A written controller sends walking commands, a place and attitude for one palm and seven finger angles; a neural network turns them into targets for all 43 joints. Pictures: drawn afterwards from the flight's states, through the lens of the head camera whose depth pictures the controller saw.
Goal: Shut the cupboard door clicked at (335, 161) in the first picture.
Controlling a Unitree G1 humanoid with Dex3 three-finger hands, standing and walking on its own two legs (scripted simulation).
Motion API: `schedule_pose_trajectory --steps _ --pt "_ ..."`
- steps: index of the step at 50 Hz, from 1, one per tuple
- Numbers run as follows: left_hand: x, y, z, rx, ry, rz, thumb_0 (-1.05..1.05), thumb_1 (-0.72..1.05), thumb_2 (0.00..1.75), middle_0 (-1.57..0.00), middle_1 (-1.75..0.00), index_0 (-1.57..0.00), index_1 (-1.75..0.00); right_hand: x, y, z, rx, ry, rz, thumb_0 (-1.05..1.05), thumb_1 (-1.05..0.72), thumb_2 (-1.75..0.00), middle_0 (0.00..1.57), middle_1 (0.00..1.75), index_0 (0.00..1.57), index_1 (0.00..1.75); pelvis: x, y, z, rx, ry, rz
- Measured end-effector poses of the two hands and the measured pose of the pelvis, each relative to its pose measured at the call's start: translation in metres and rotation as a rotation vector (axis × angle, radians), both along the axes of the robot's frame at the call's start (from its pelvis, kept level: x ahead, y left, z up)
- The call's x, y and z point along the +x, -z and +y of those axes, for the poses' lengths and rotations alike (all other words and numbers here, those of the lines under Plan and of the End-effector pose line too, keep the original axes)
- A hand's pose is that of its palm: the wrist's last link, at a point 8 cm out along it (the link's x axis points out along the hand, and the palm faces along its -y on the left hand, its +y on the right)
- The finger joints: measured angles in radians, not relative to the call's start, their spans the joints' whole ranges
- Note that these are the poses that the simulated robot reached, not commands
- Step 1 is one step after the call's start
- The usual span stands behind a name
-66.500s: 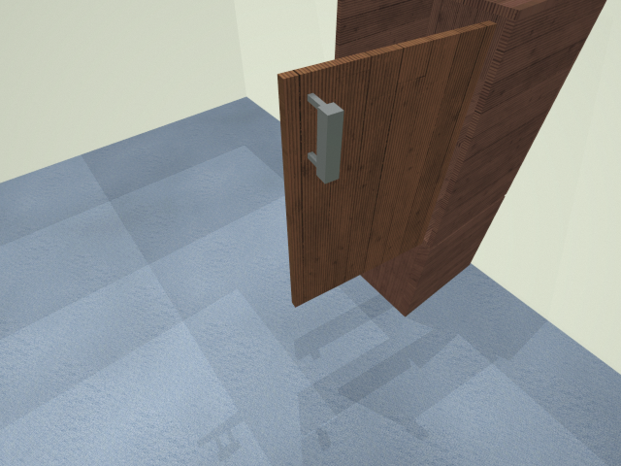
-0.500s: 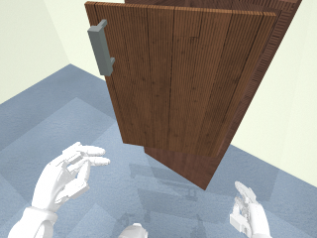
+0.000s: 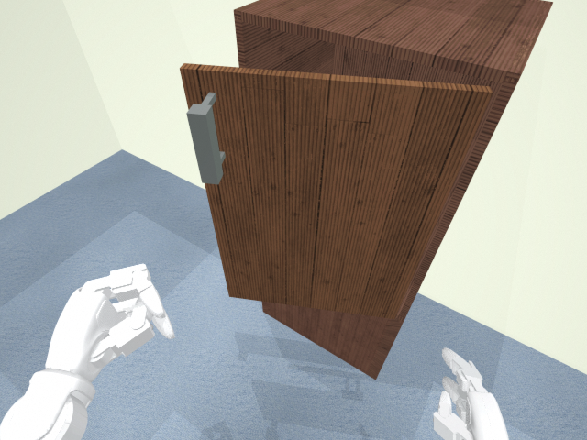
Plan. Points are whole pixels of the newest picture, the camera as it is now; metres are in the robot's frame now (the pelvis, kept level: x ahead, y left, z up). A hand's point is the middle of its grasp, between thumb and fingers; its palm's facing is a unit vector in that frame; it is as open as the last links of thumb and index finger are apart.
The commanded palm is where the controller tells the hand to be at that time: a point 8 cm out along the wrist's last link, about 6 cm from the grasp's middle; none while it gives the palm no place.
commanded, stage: raise the hand and make a fist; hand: left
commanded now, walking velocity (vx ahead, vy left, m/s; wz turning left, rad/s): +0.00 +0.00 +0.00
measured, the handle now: (211, 138) +0.49 +0.17 +0.18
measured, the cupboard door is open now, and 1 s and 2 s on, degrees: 24 24 24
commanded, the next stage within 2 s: bring the fist close to the handle in 0.76 s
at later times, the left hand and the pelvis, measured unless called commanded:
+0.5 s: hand (134, 275) +0.23 +0.19 +0.19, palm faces -0.03 -1.00 -0.06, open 3.1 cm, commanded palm +0.19 +0.23 +0.18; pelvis +0.00 -0.02 +0.02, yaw +1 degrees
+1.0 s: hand (151, 283) +0.23 +0.18 +0.17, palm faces -0.02 -1.00 -0.06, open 3.1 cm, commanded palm +0.22 +0.22 +0.18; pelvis +0.00 -0.02 +0.02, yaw +0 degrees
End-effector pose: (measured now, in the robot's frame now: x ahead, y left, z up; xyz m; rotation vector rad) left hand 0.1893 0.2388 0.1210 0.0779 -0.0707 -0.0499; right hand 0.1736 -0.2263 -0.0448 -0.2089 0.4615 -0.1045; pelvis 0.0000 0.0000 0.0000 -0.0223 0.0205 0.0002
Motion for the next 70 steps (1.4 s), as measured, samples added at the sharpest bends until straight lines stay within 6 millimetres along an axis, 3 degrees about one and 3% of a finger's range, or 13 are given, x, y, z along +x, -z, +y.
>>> schedule_pose_trajectory --steps 5,10,14,22,30,39,46,50,57,63,70 --pt "0.004 -0.031 0.010 -0.005 -0.044 -0.068 0.01 0.90 0.90 -1.18 -1.37 -1.18 -1.36 0.015 -0.010 0.019 0.036 -0.064 -0.040 0.02 -0.90 -0.90 0.20 0.29 0.20 0.30 0.003 -0.006 0.001 0.000 -0.006 -0.030" --pt "0.007 -0.031 0.005 -0.013 -0.012 0.019 0.01 0.90 0.90 -1.25 -1.44 -1.25 -1.44 0.020 -0.011 0.028 0.053 -0.099 -0.022 0.01 -0.90 -0.90 0.20 0.30 0.20 0.30 0.002 -0.012 0.000 0.004 -0.010 -0.052" --pt "0.009 -0.038 0.004 0.006 -0.011 0.039 0.01 0.90 0.90 -1.28 -1.47 -1.28 -1.47 0.017 -0.010 0.026 0.048 -0.104 0.004 0.01 -0.90 -0.90 0.20 0.30 0.20 0.30 0.001 -0.015 -0.003 0.009 -0.011 -0.069" --pt "0.016 -0.078 0.008 0.005 -0.036 -0.081 0.01 0.90 0.90 -1.30 -1.49 -1.30 -1.49 0.009 -0.010 0.010 0.041 -0.091 0.028 0.02 -0.90 -0.90 0.20 0.30 0.20 0.30 -0.003 -0.019 -0.013 0.012 -0.014 -0.098" --pt "0.012 -0.045 -0.013 -0.034 0.002 0.088 0.01 0.90 0.90 -1.30 -1.50 -1.30 -1.49 0.001 -0.012 -0.013 0.035 -0.035 0.025 0.02 -0.90 -0.90 0.20 0.30 0.20 0.30 -0.007 -0.020 -0.020 0.017 0.002 -0.099" --pt "0.004 -0.068 -0.013 0.007 -0.059 -0.069 0.01 0.90 0.90 -1.30 -1.50 -1.30 -1.50 -0.003 -0.012 -0.021 0.017 -0.044 0.021 0.02 -0.90 -0.90 0.20 0.29 0.20 0.30 -0.008 -0.020 -0.026 0.014 -0.008 -0.117" --pt "0.013 -0.051 -0.015 -0.004 -0.014 0.049 0.01 0.90 0.90 -1.30 -1.50 -1.30 -1.50 -0.003 -0.006 -0.018 0.038 -0.030 0.031 0.02 -0.90 -0.90 0.20 0.29 0.20 0.30 -0.007 -0.020 -0.025 0.013 -0.002 -0.106" --pt "0.023 -0.049 -0.008 -0.016 -0.034 0.039 0.01 0.89 0.90 -1.30 -1.50 -1.30 -1.50 -0.001 -0.005 -0.017 0.025 -0.028 0.043 0.02 -0.90 -0.90 0.20 0.29 0.20 0.30 -0.005 -0.019 -0.024 0.014 -0.004 -0.103" --pt "0.051 -0.066 -0.007 -0.018 -0.026 -0.049 0.01 0.90 0.90 -1.30 -1.50 -1.30 -1.50 0.004 -0.005 -0.013 0.021 -0.029 0.044 0.02 -0.90 -0.90 0.20 0.29 0.20 0.30 0.001 -0.019 -0.019 0.017 -0.006 -0.097" --pt "0.075 -0.055 -0.020 -0.031 0.033 0.034 0.01 0.90 0.90 -1.30 -1.50 -1.30 -1.50 0.008 -0.004 -0.010 0.035 -0.010 0.056 0.02 -0.90 -0.90 0.20 0.30 0.20 0.30 0.006 -0.019 -0.015 0.023 0.005 -0.079" --pt "0.092 -0.056 -0.010 -0.030 -0.038 0.019 0.01 0.90 0.90 -1.30 -1.50 -1.30 -1.50 0.009 -0.002 -0.010 0.028 -0.005 0.089 0.02 -0.90 -0.90 0.20 0.29 0.20 0.30 0.010 -0.019 -0.014 0.023 0.009 -0.074"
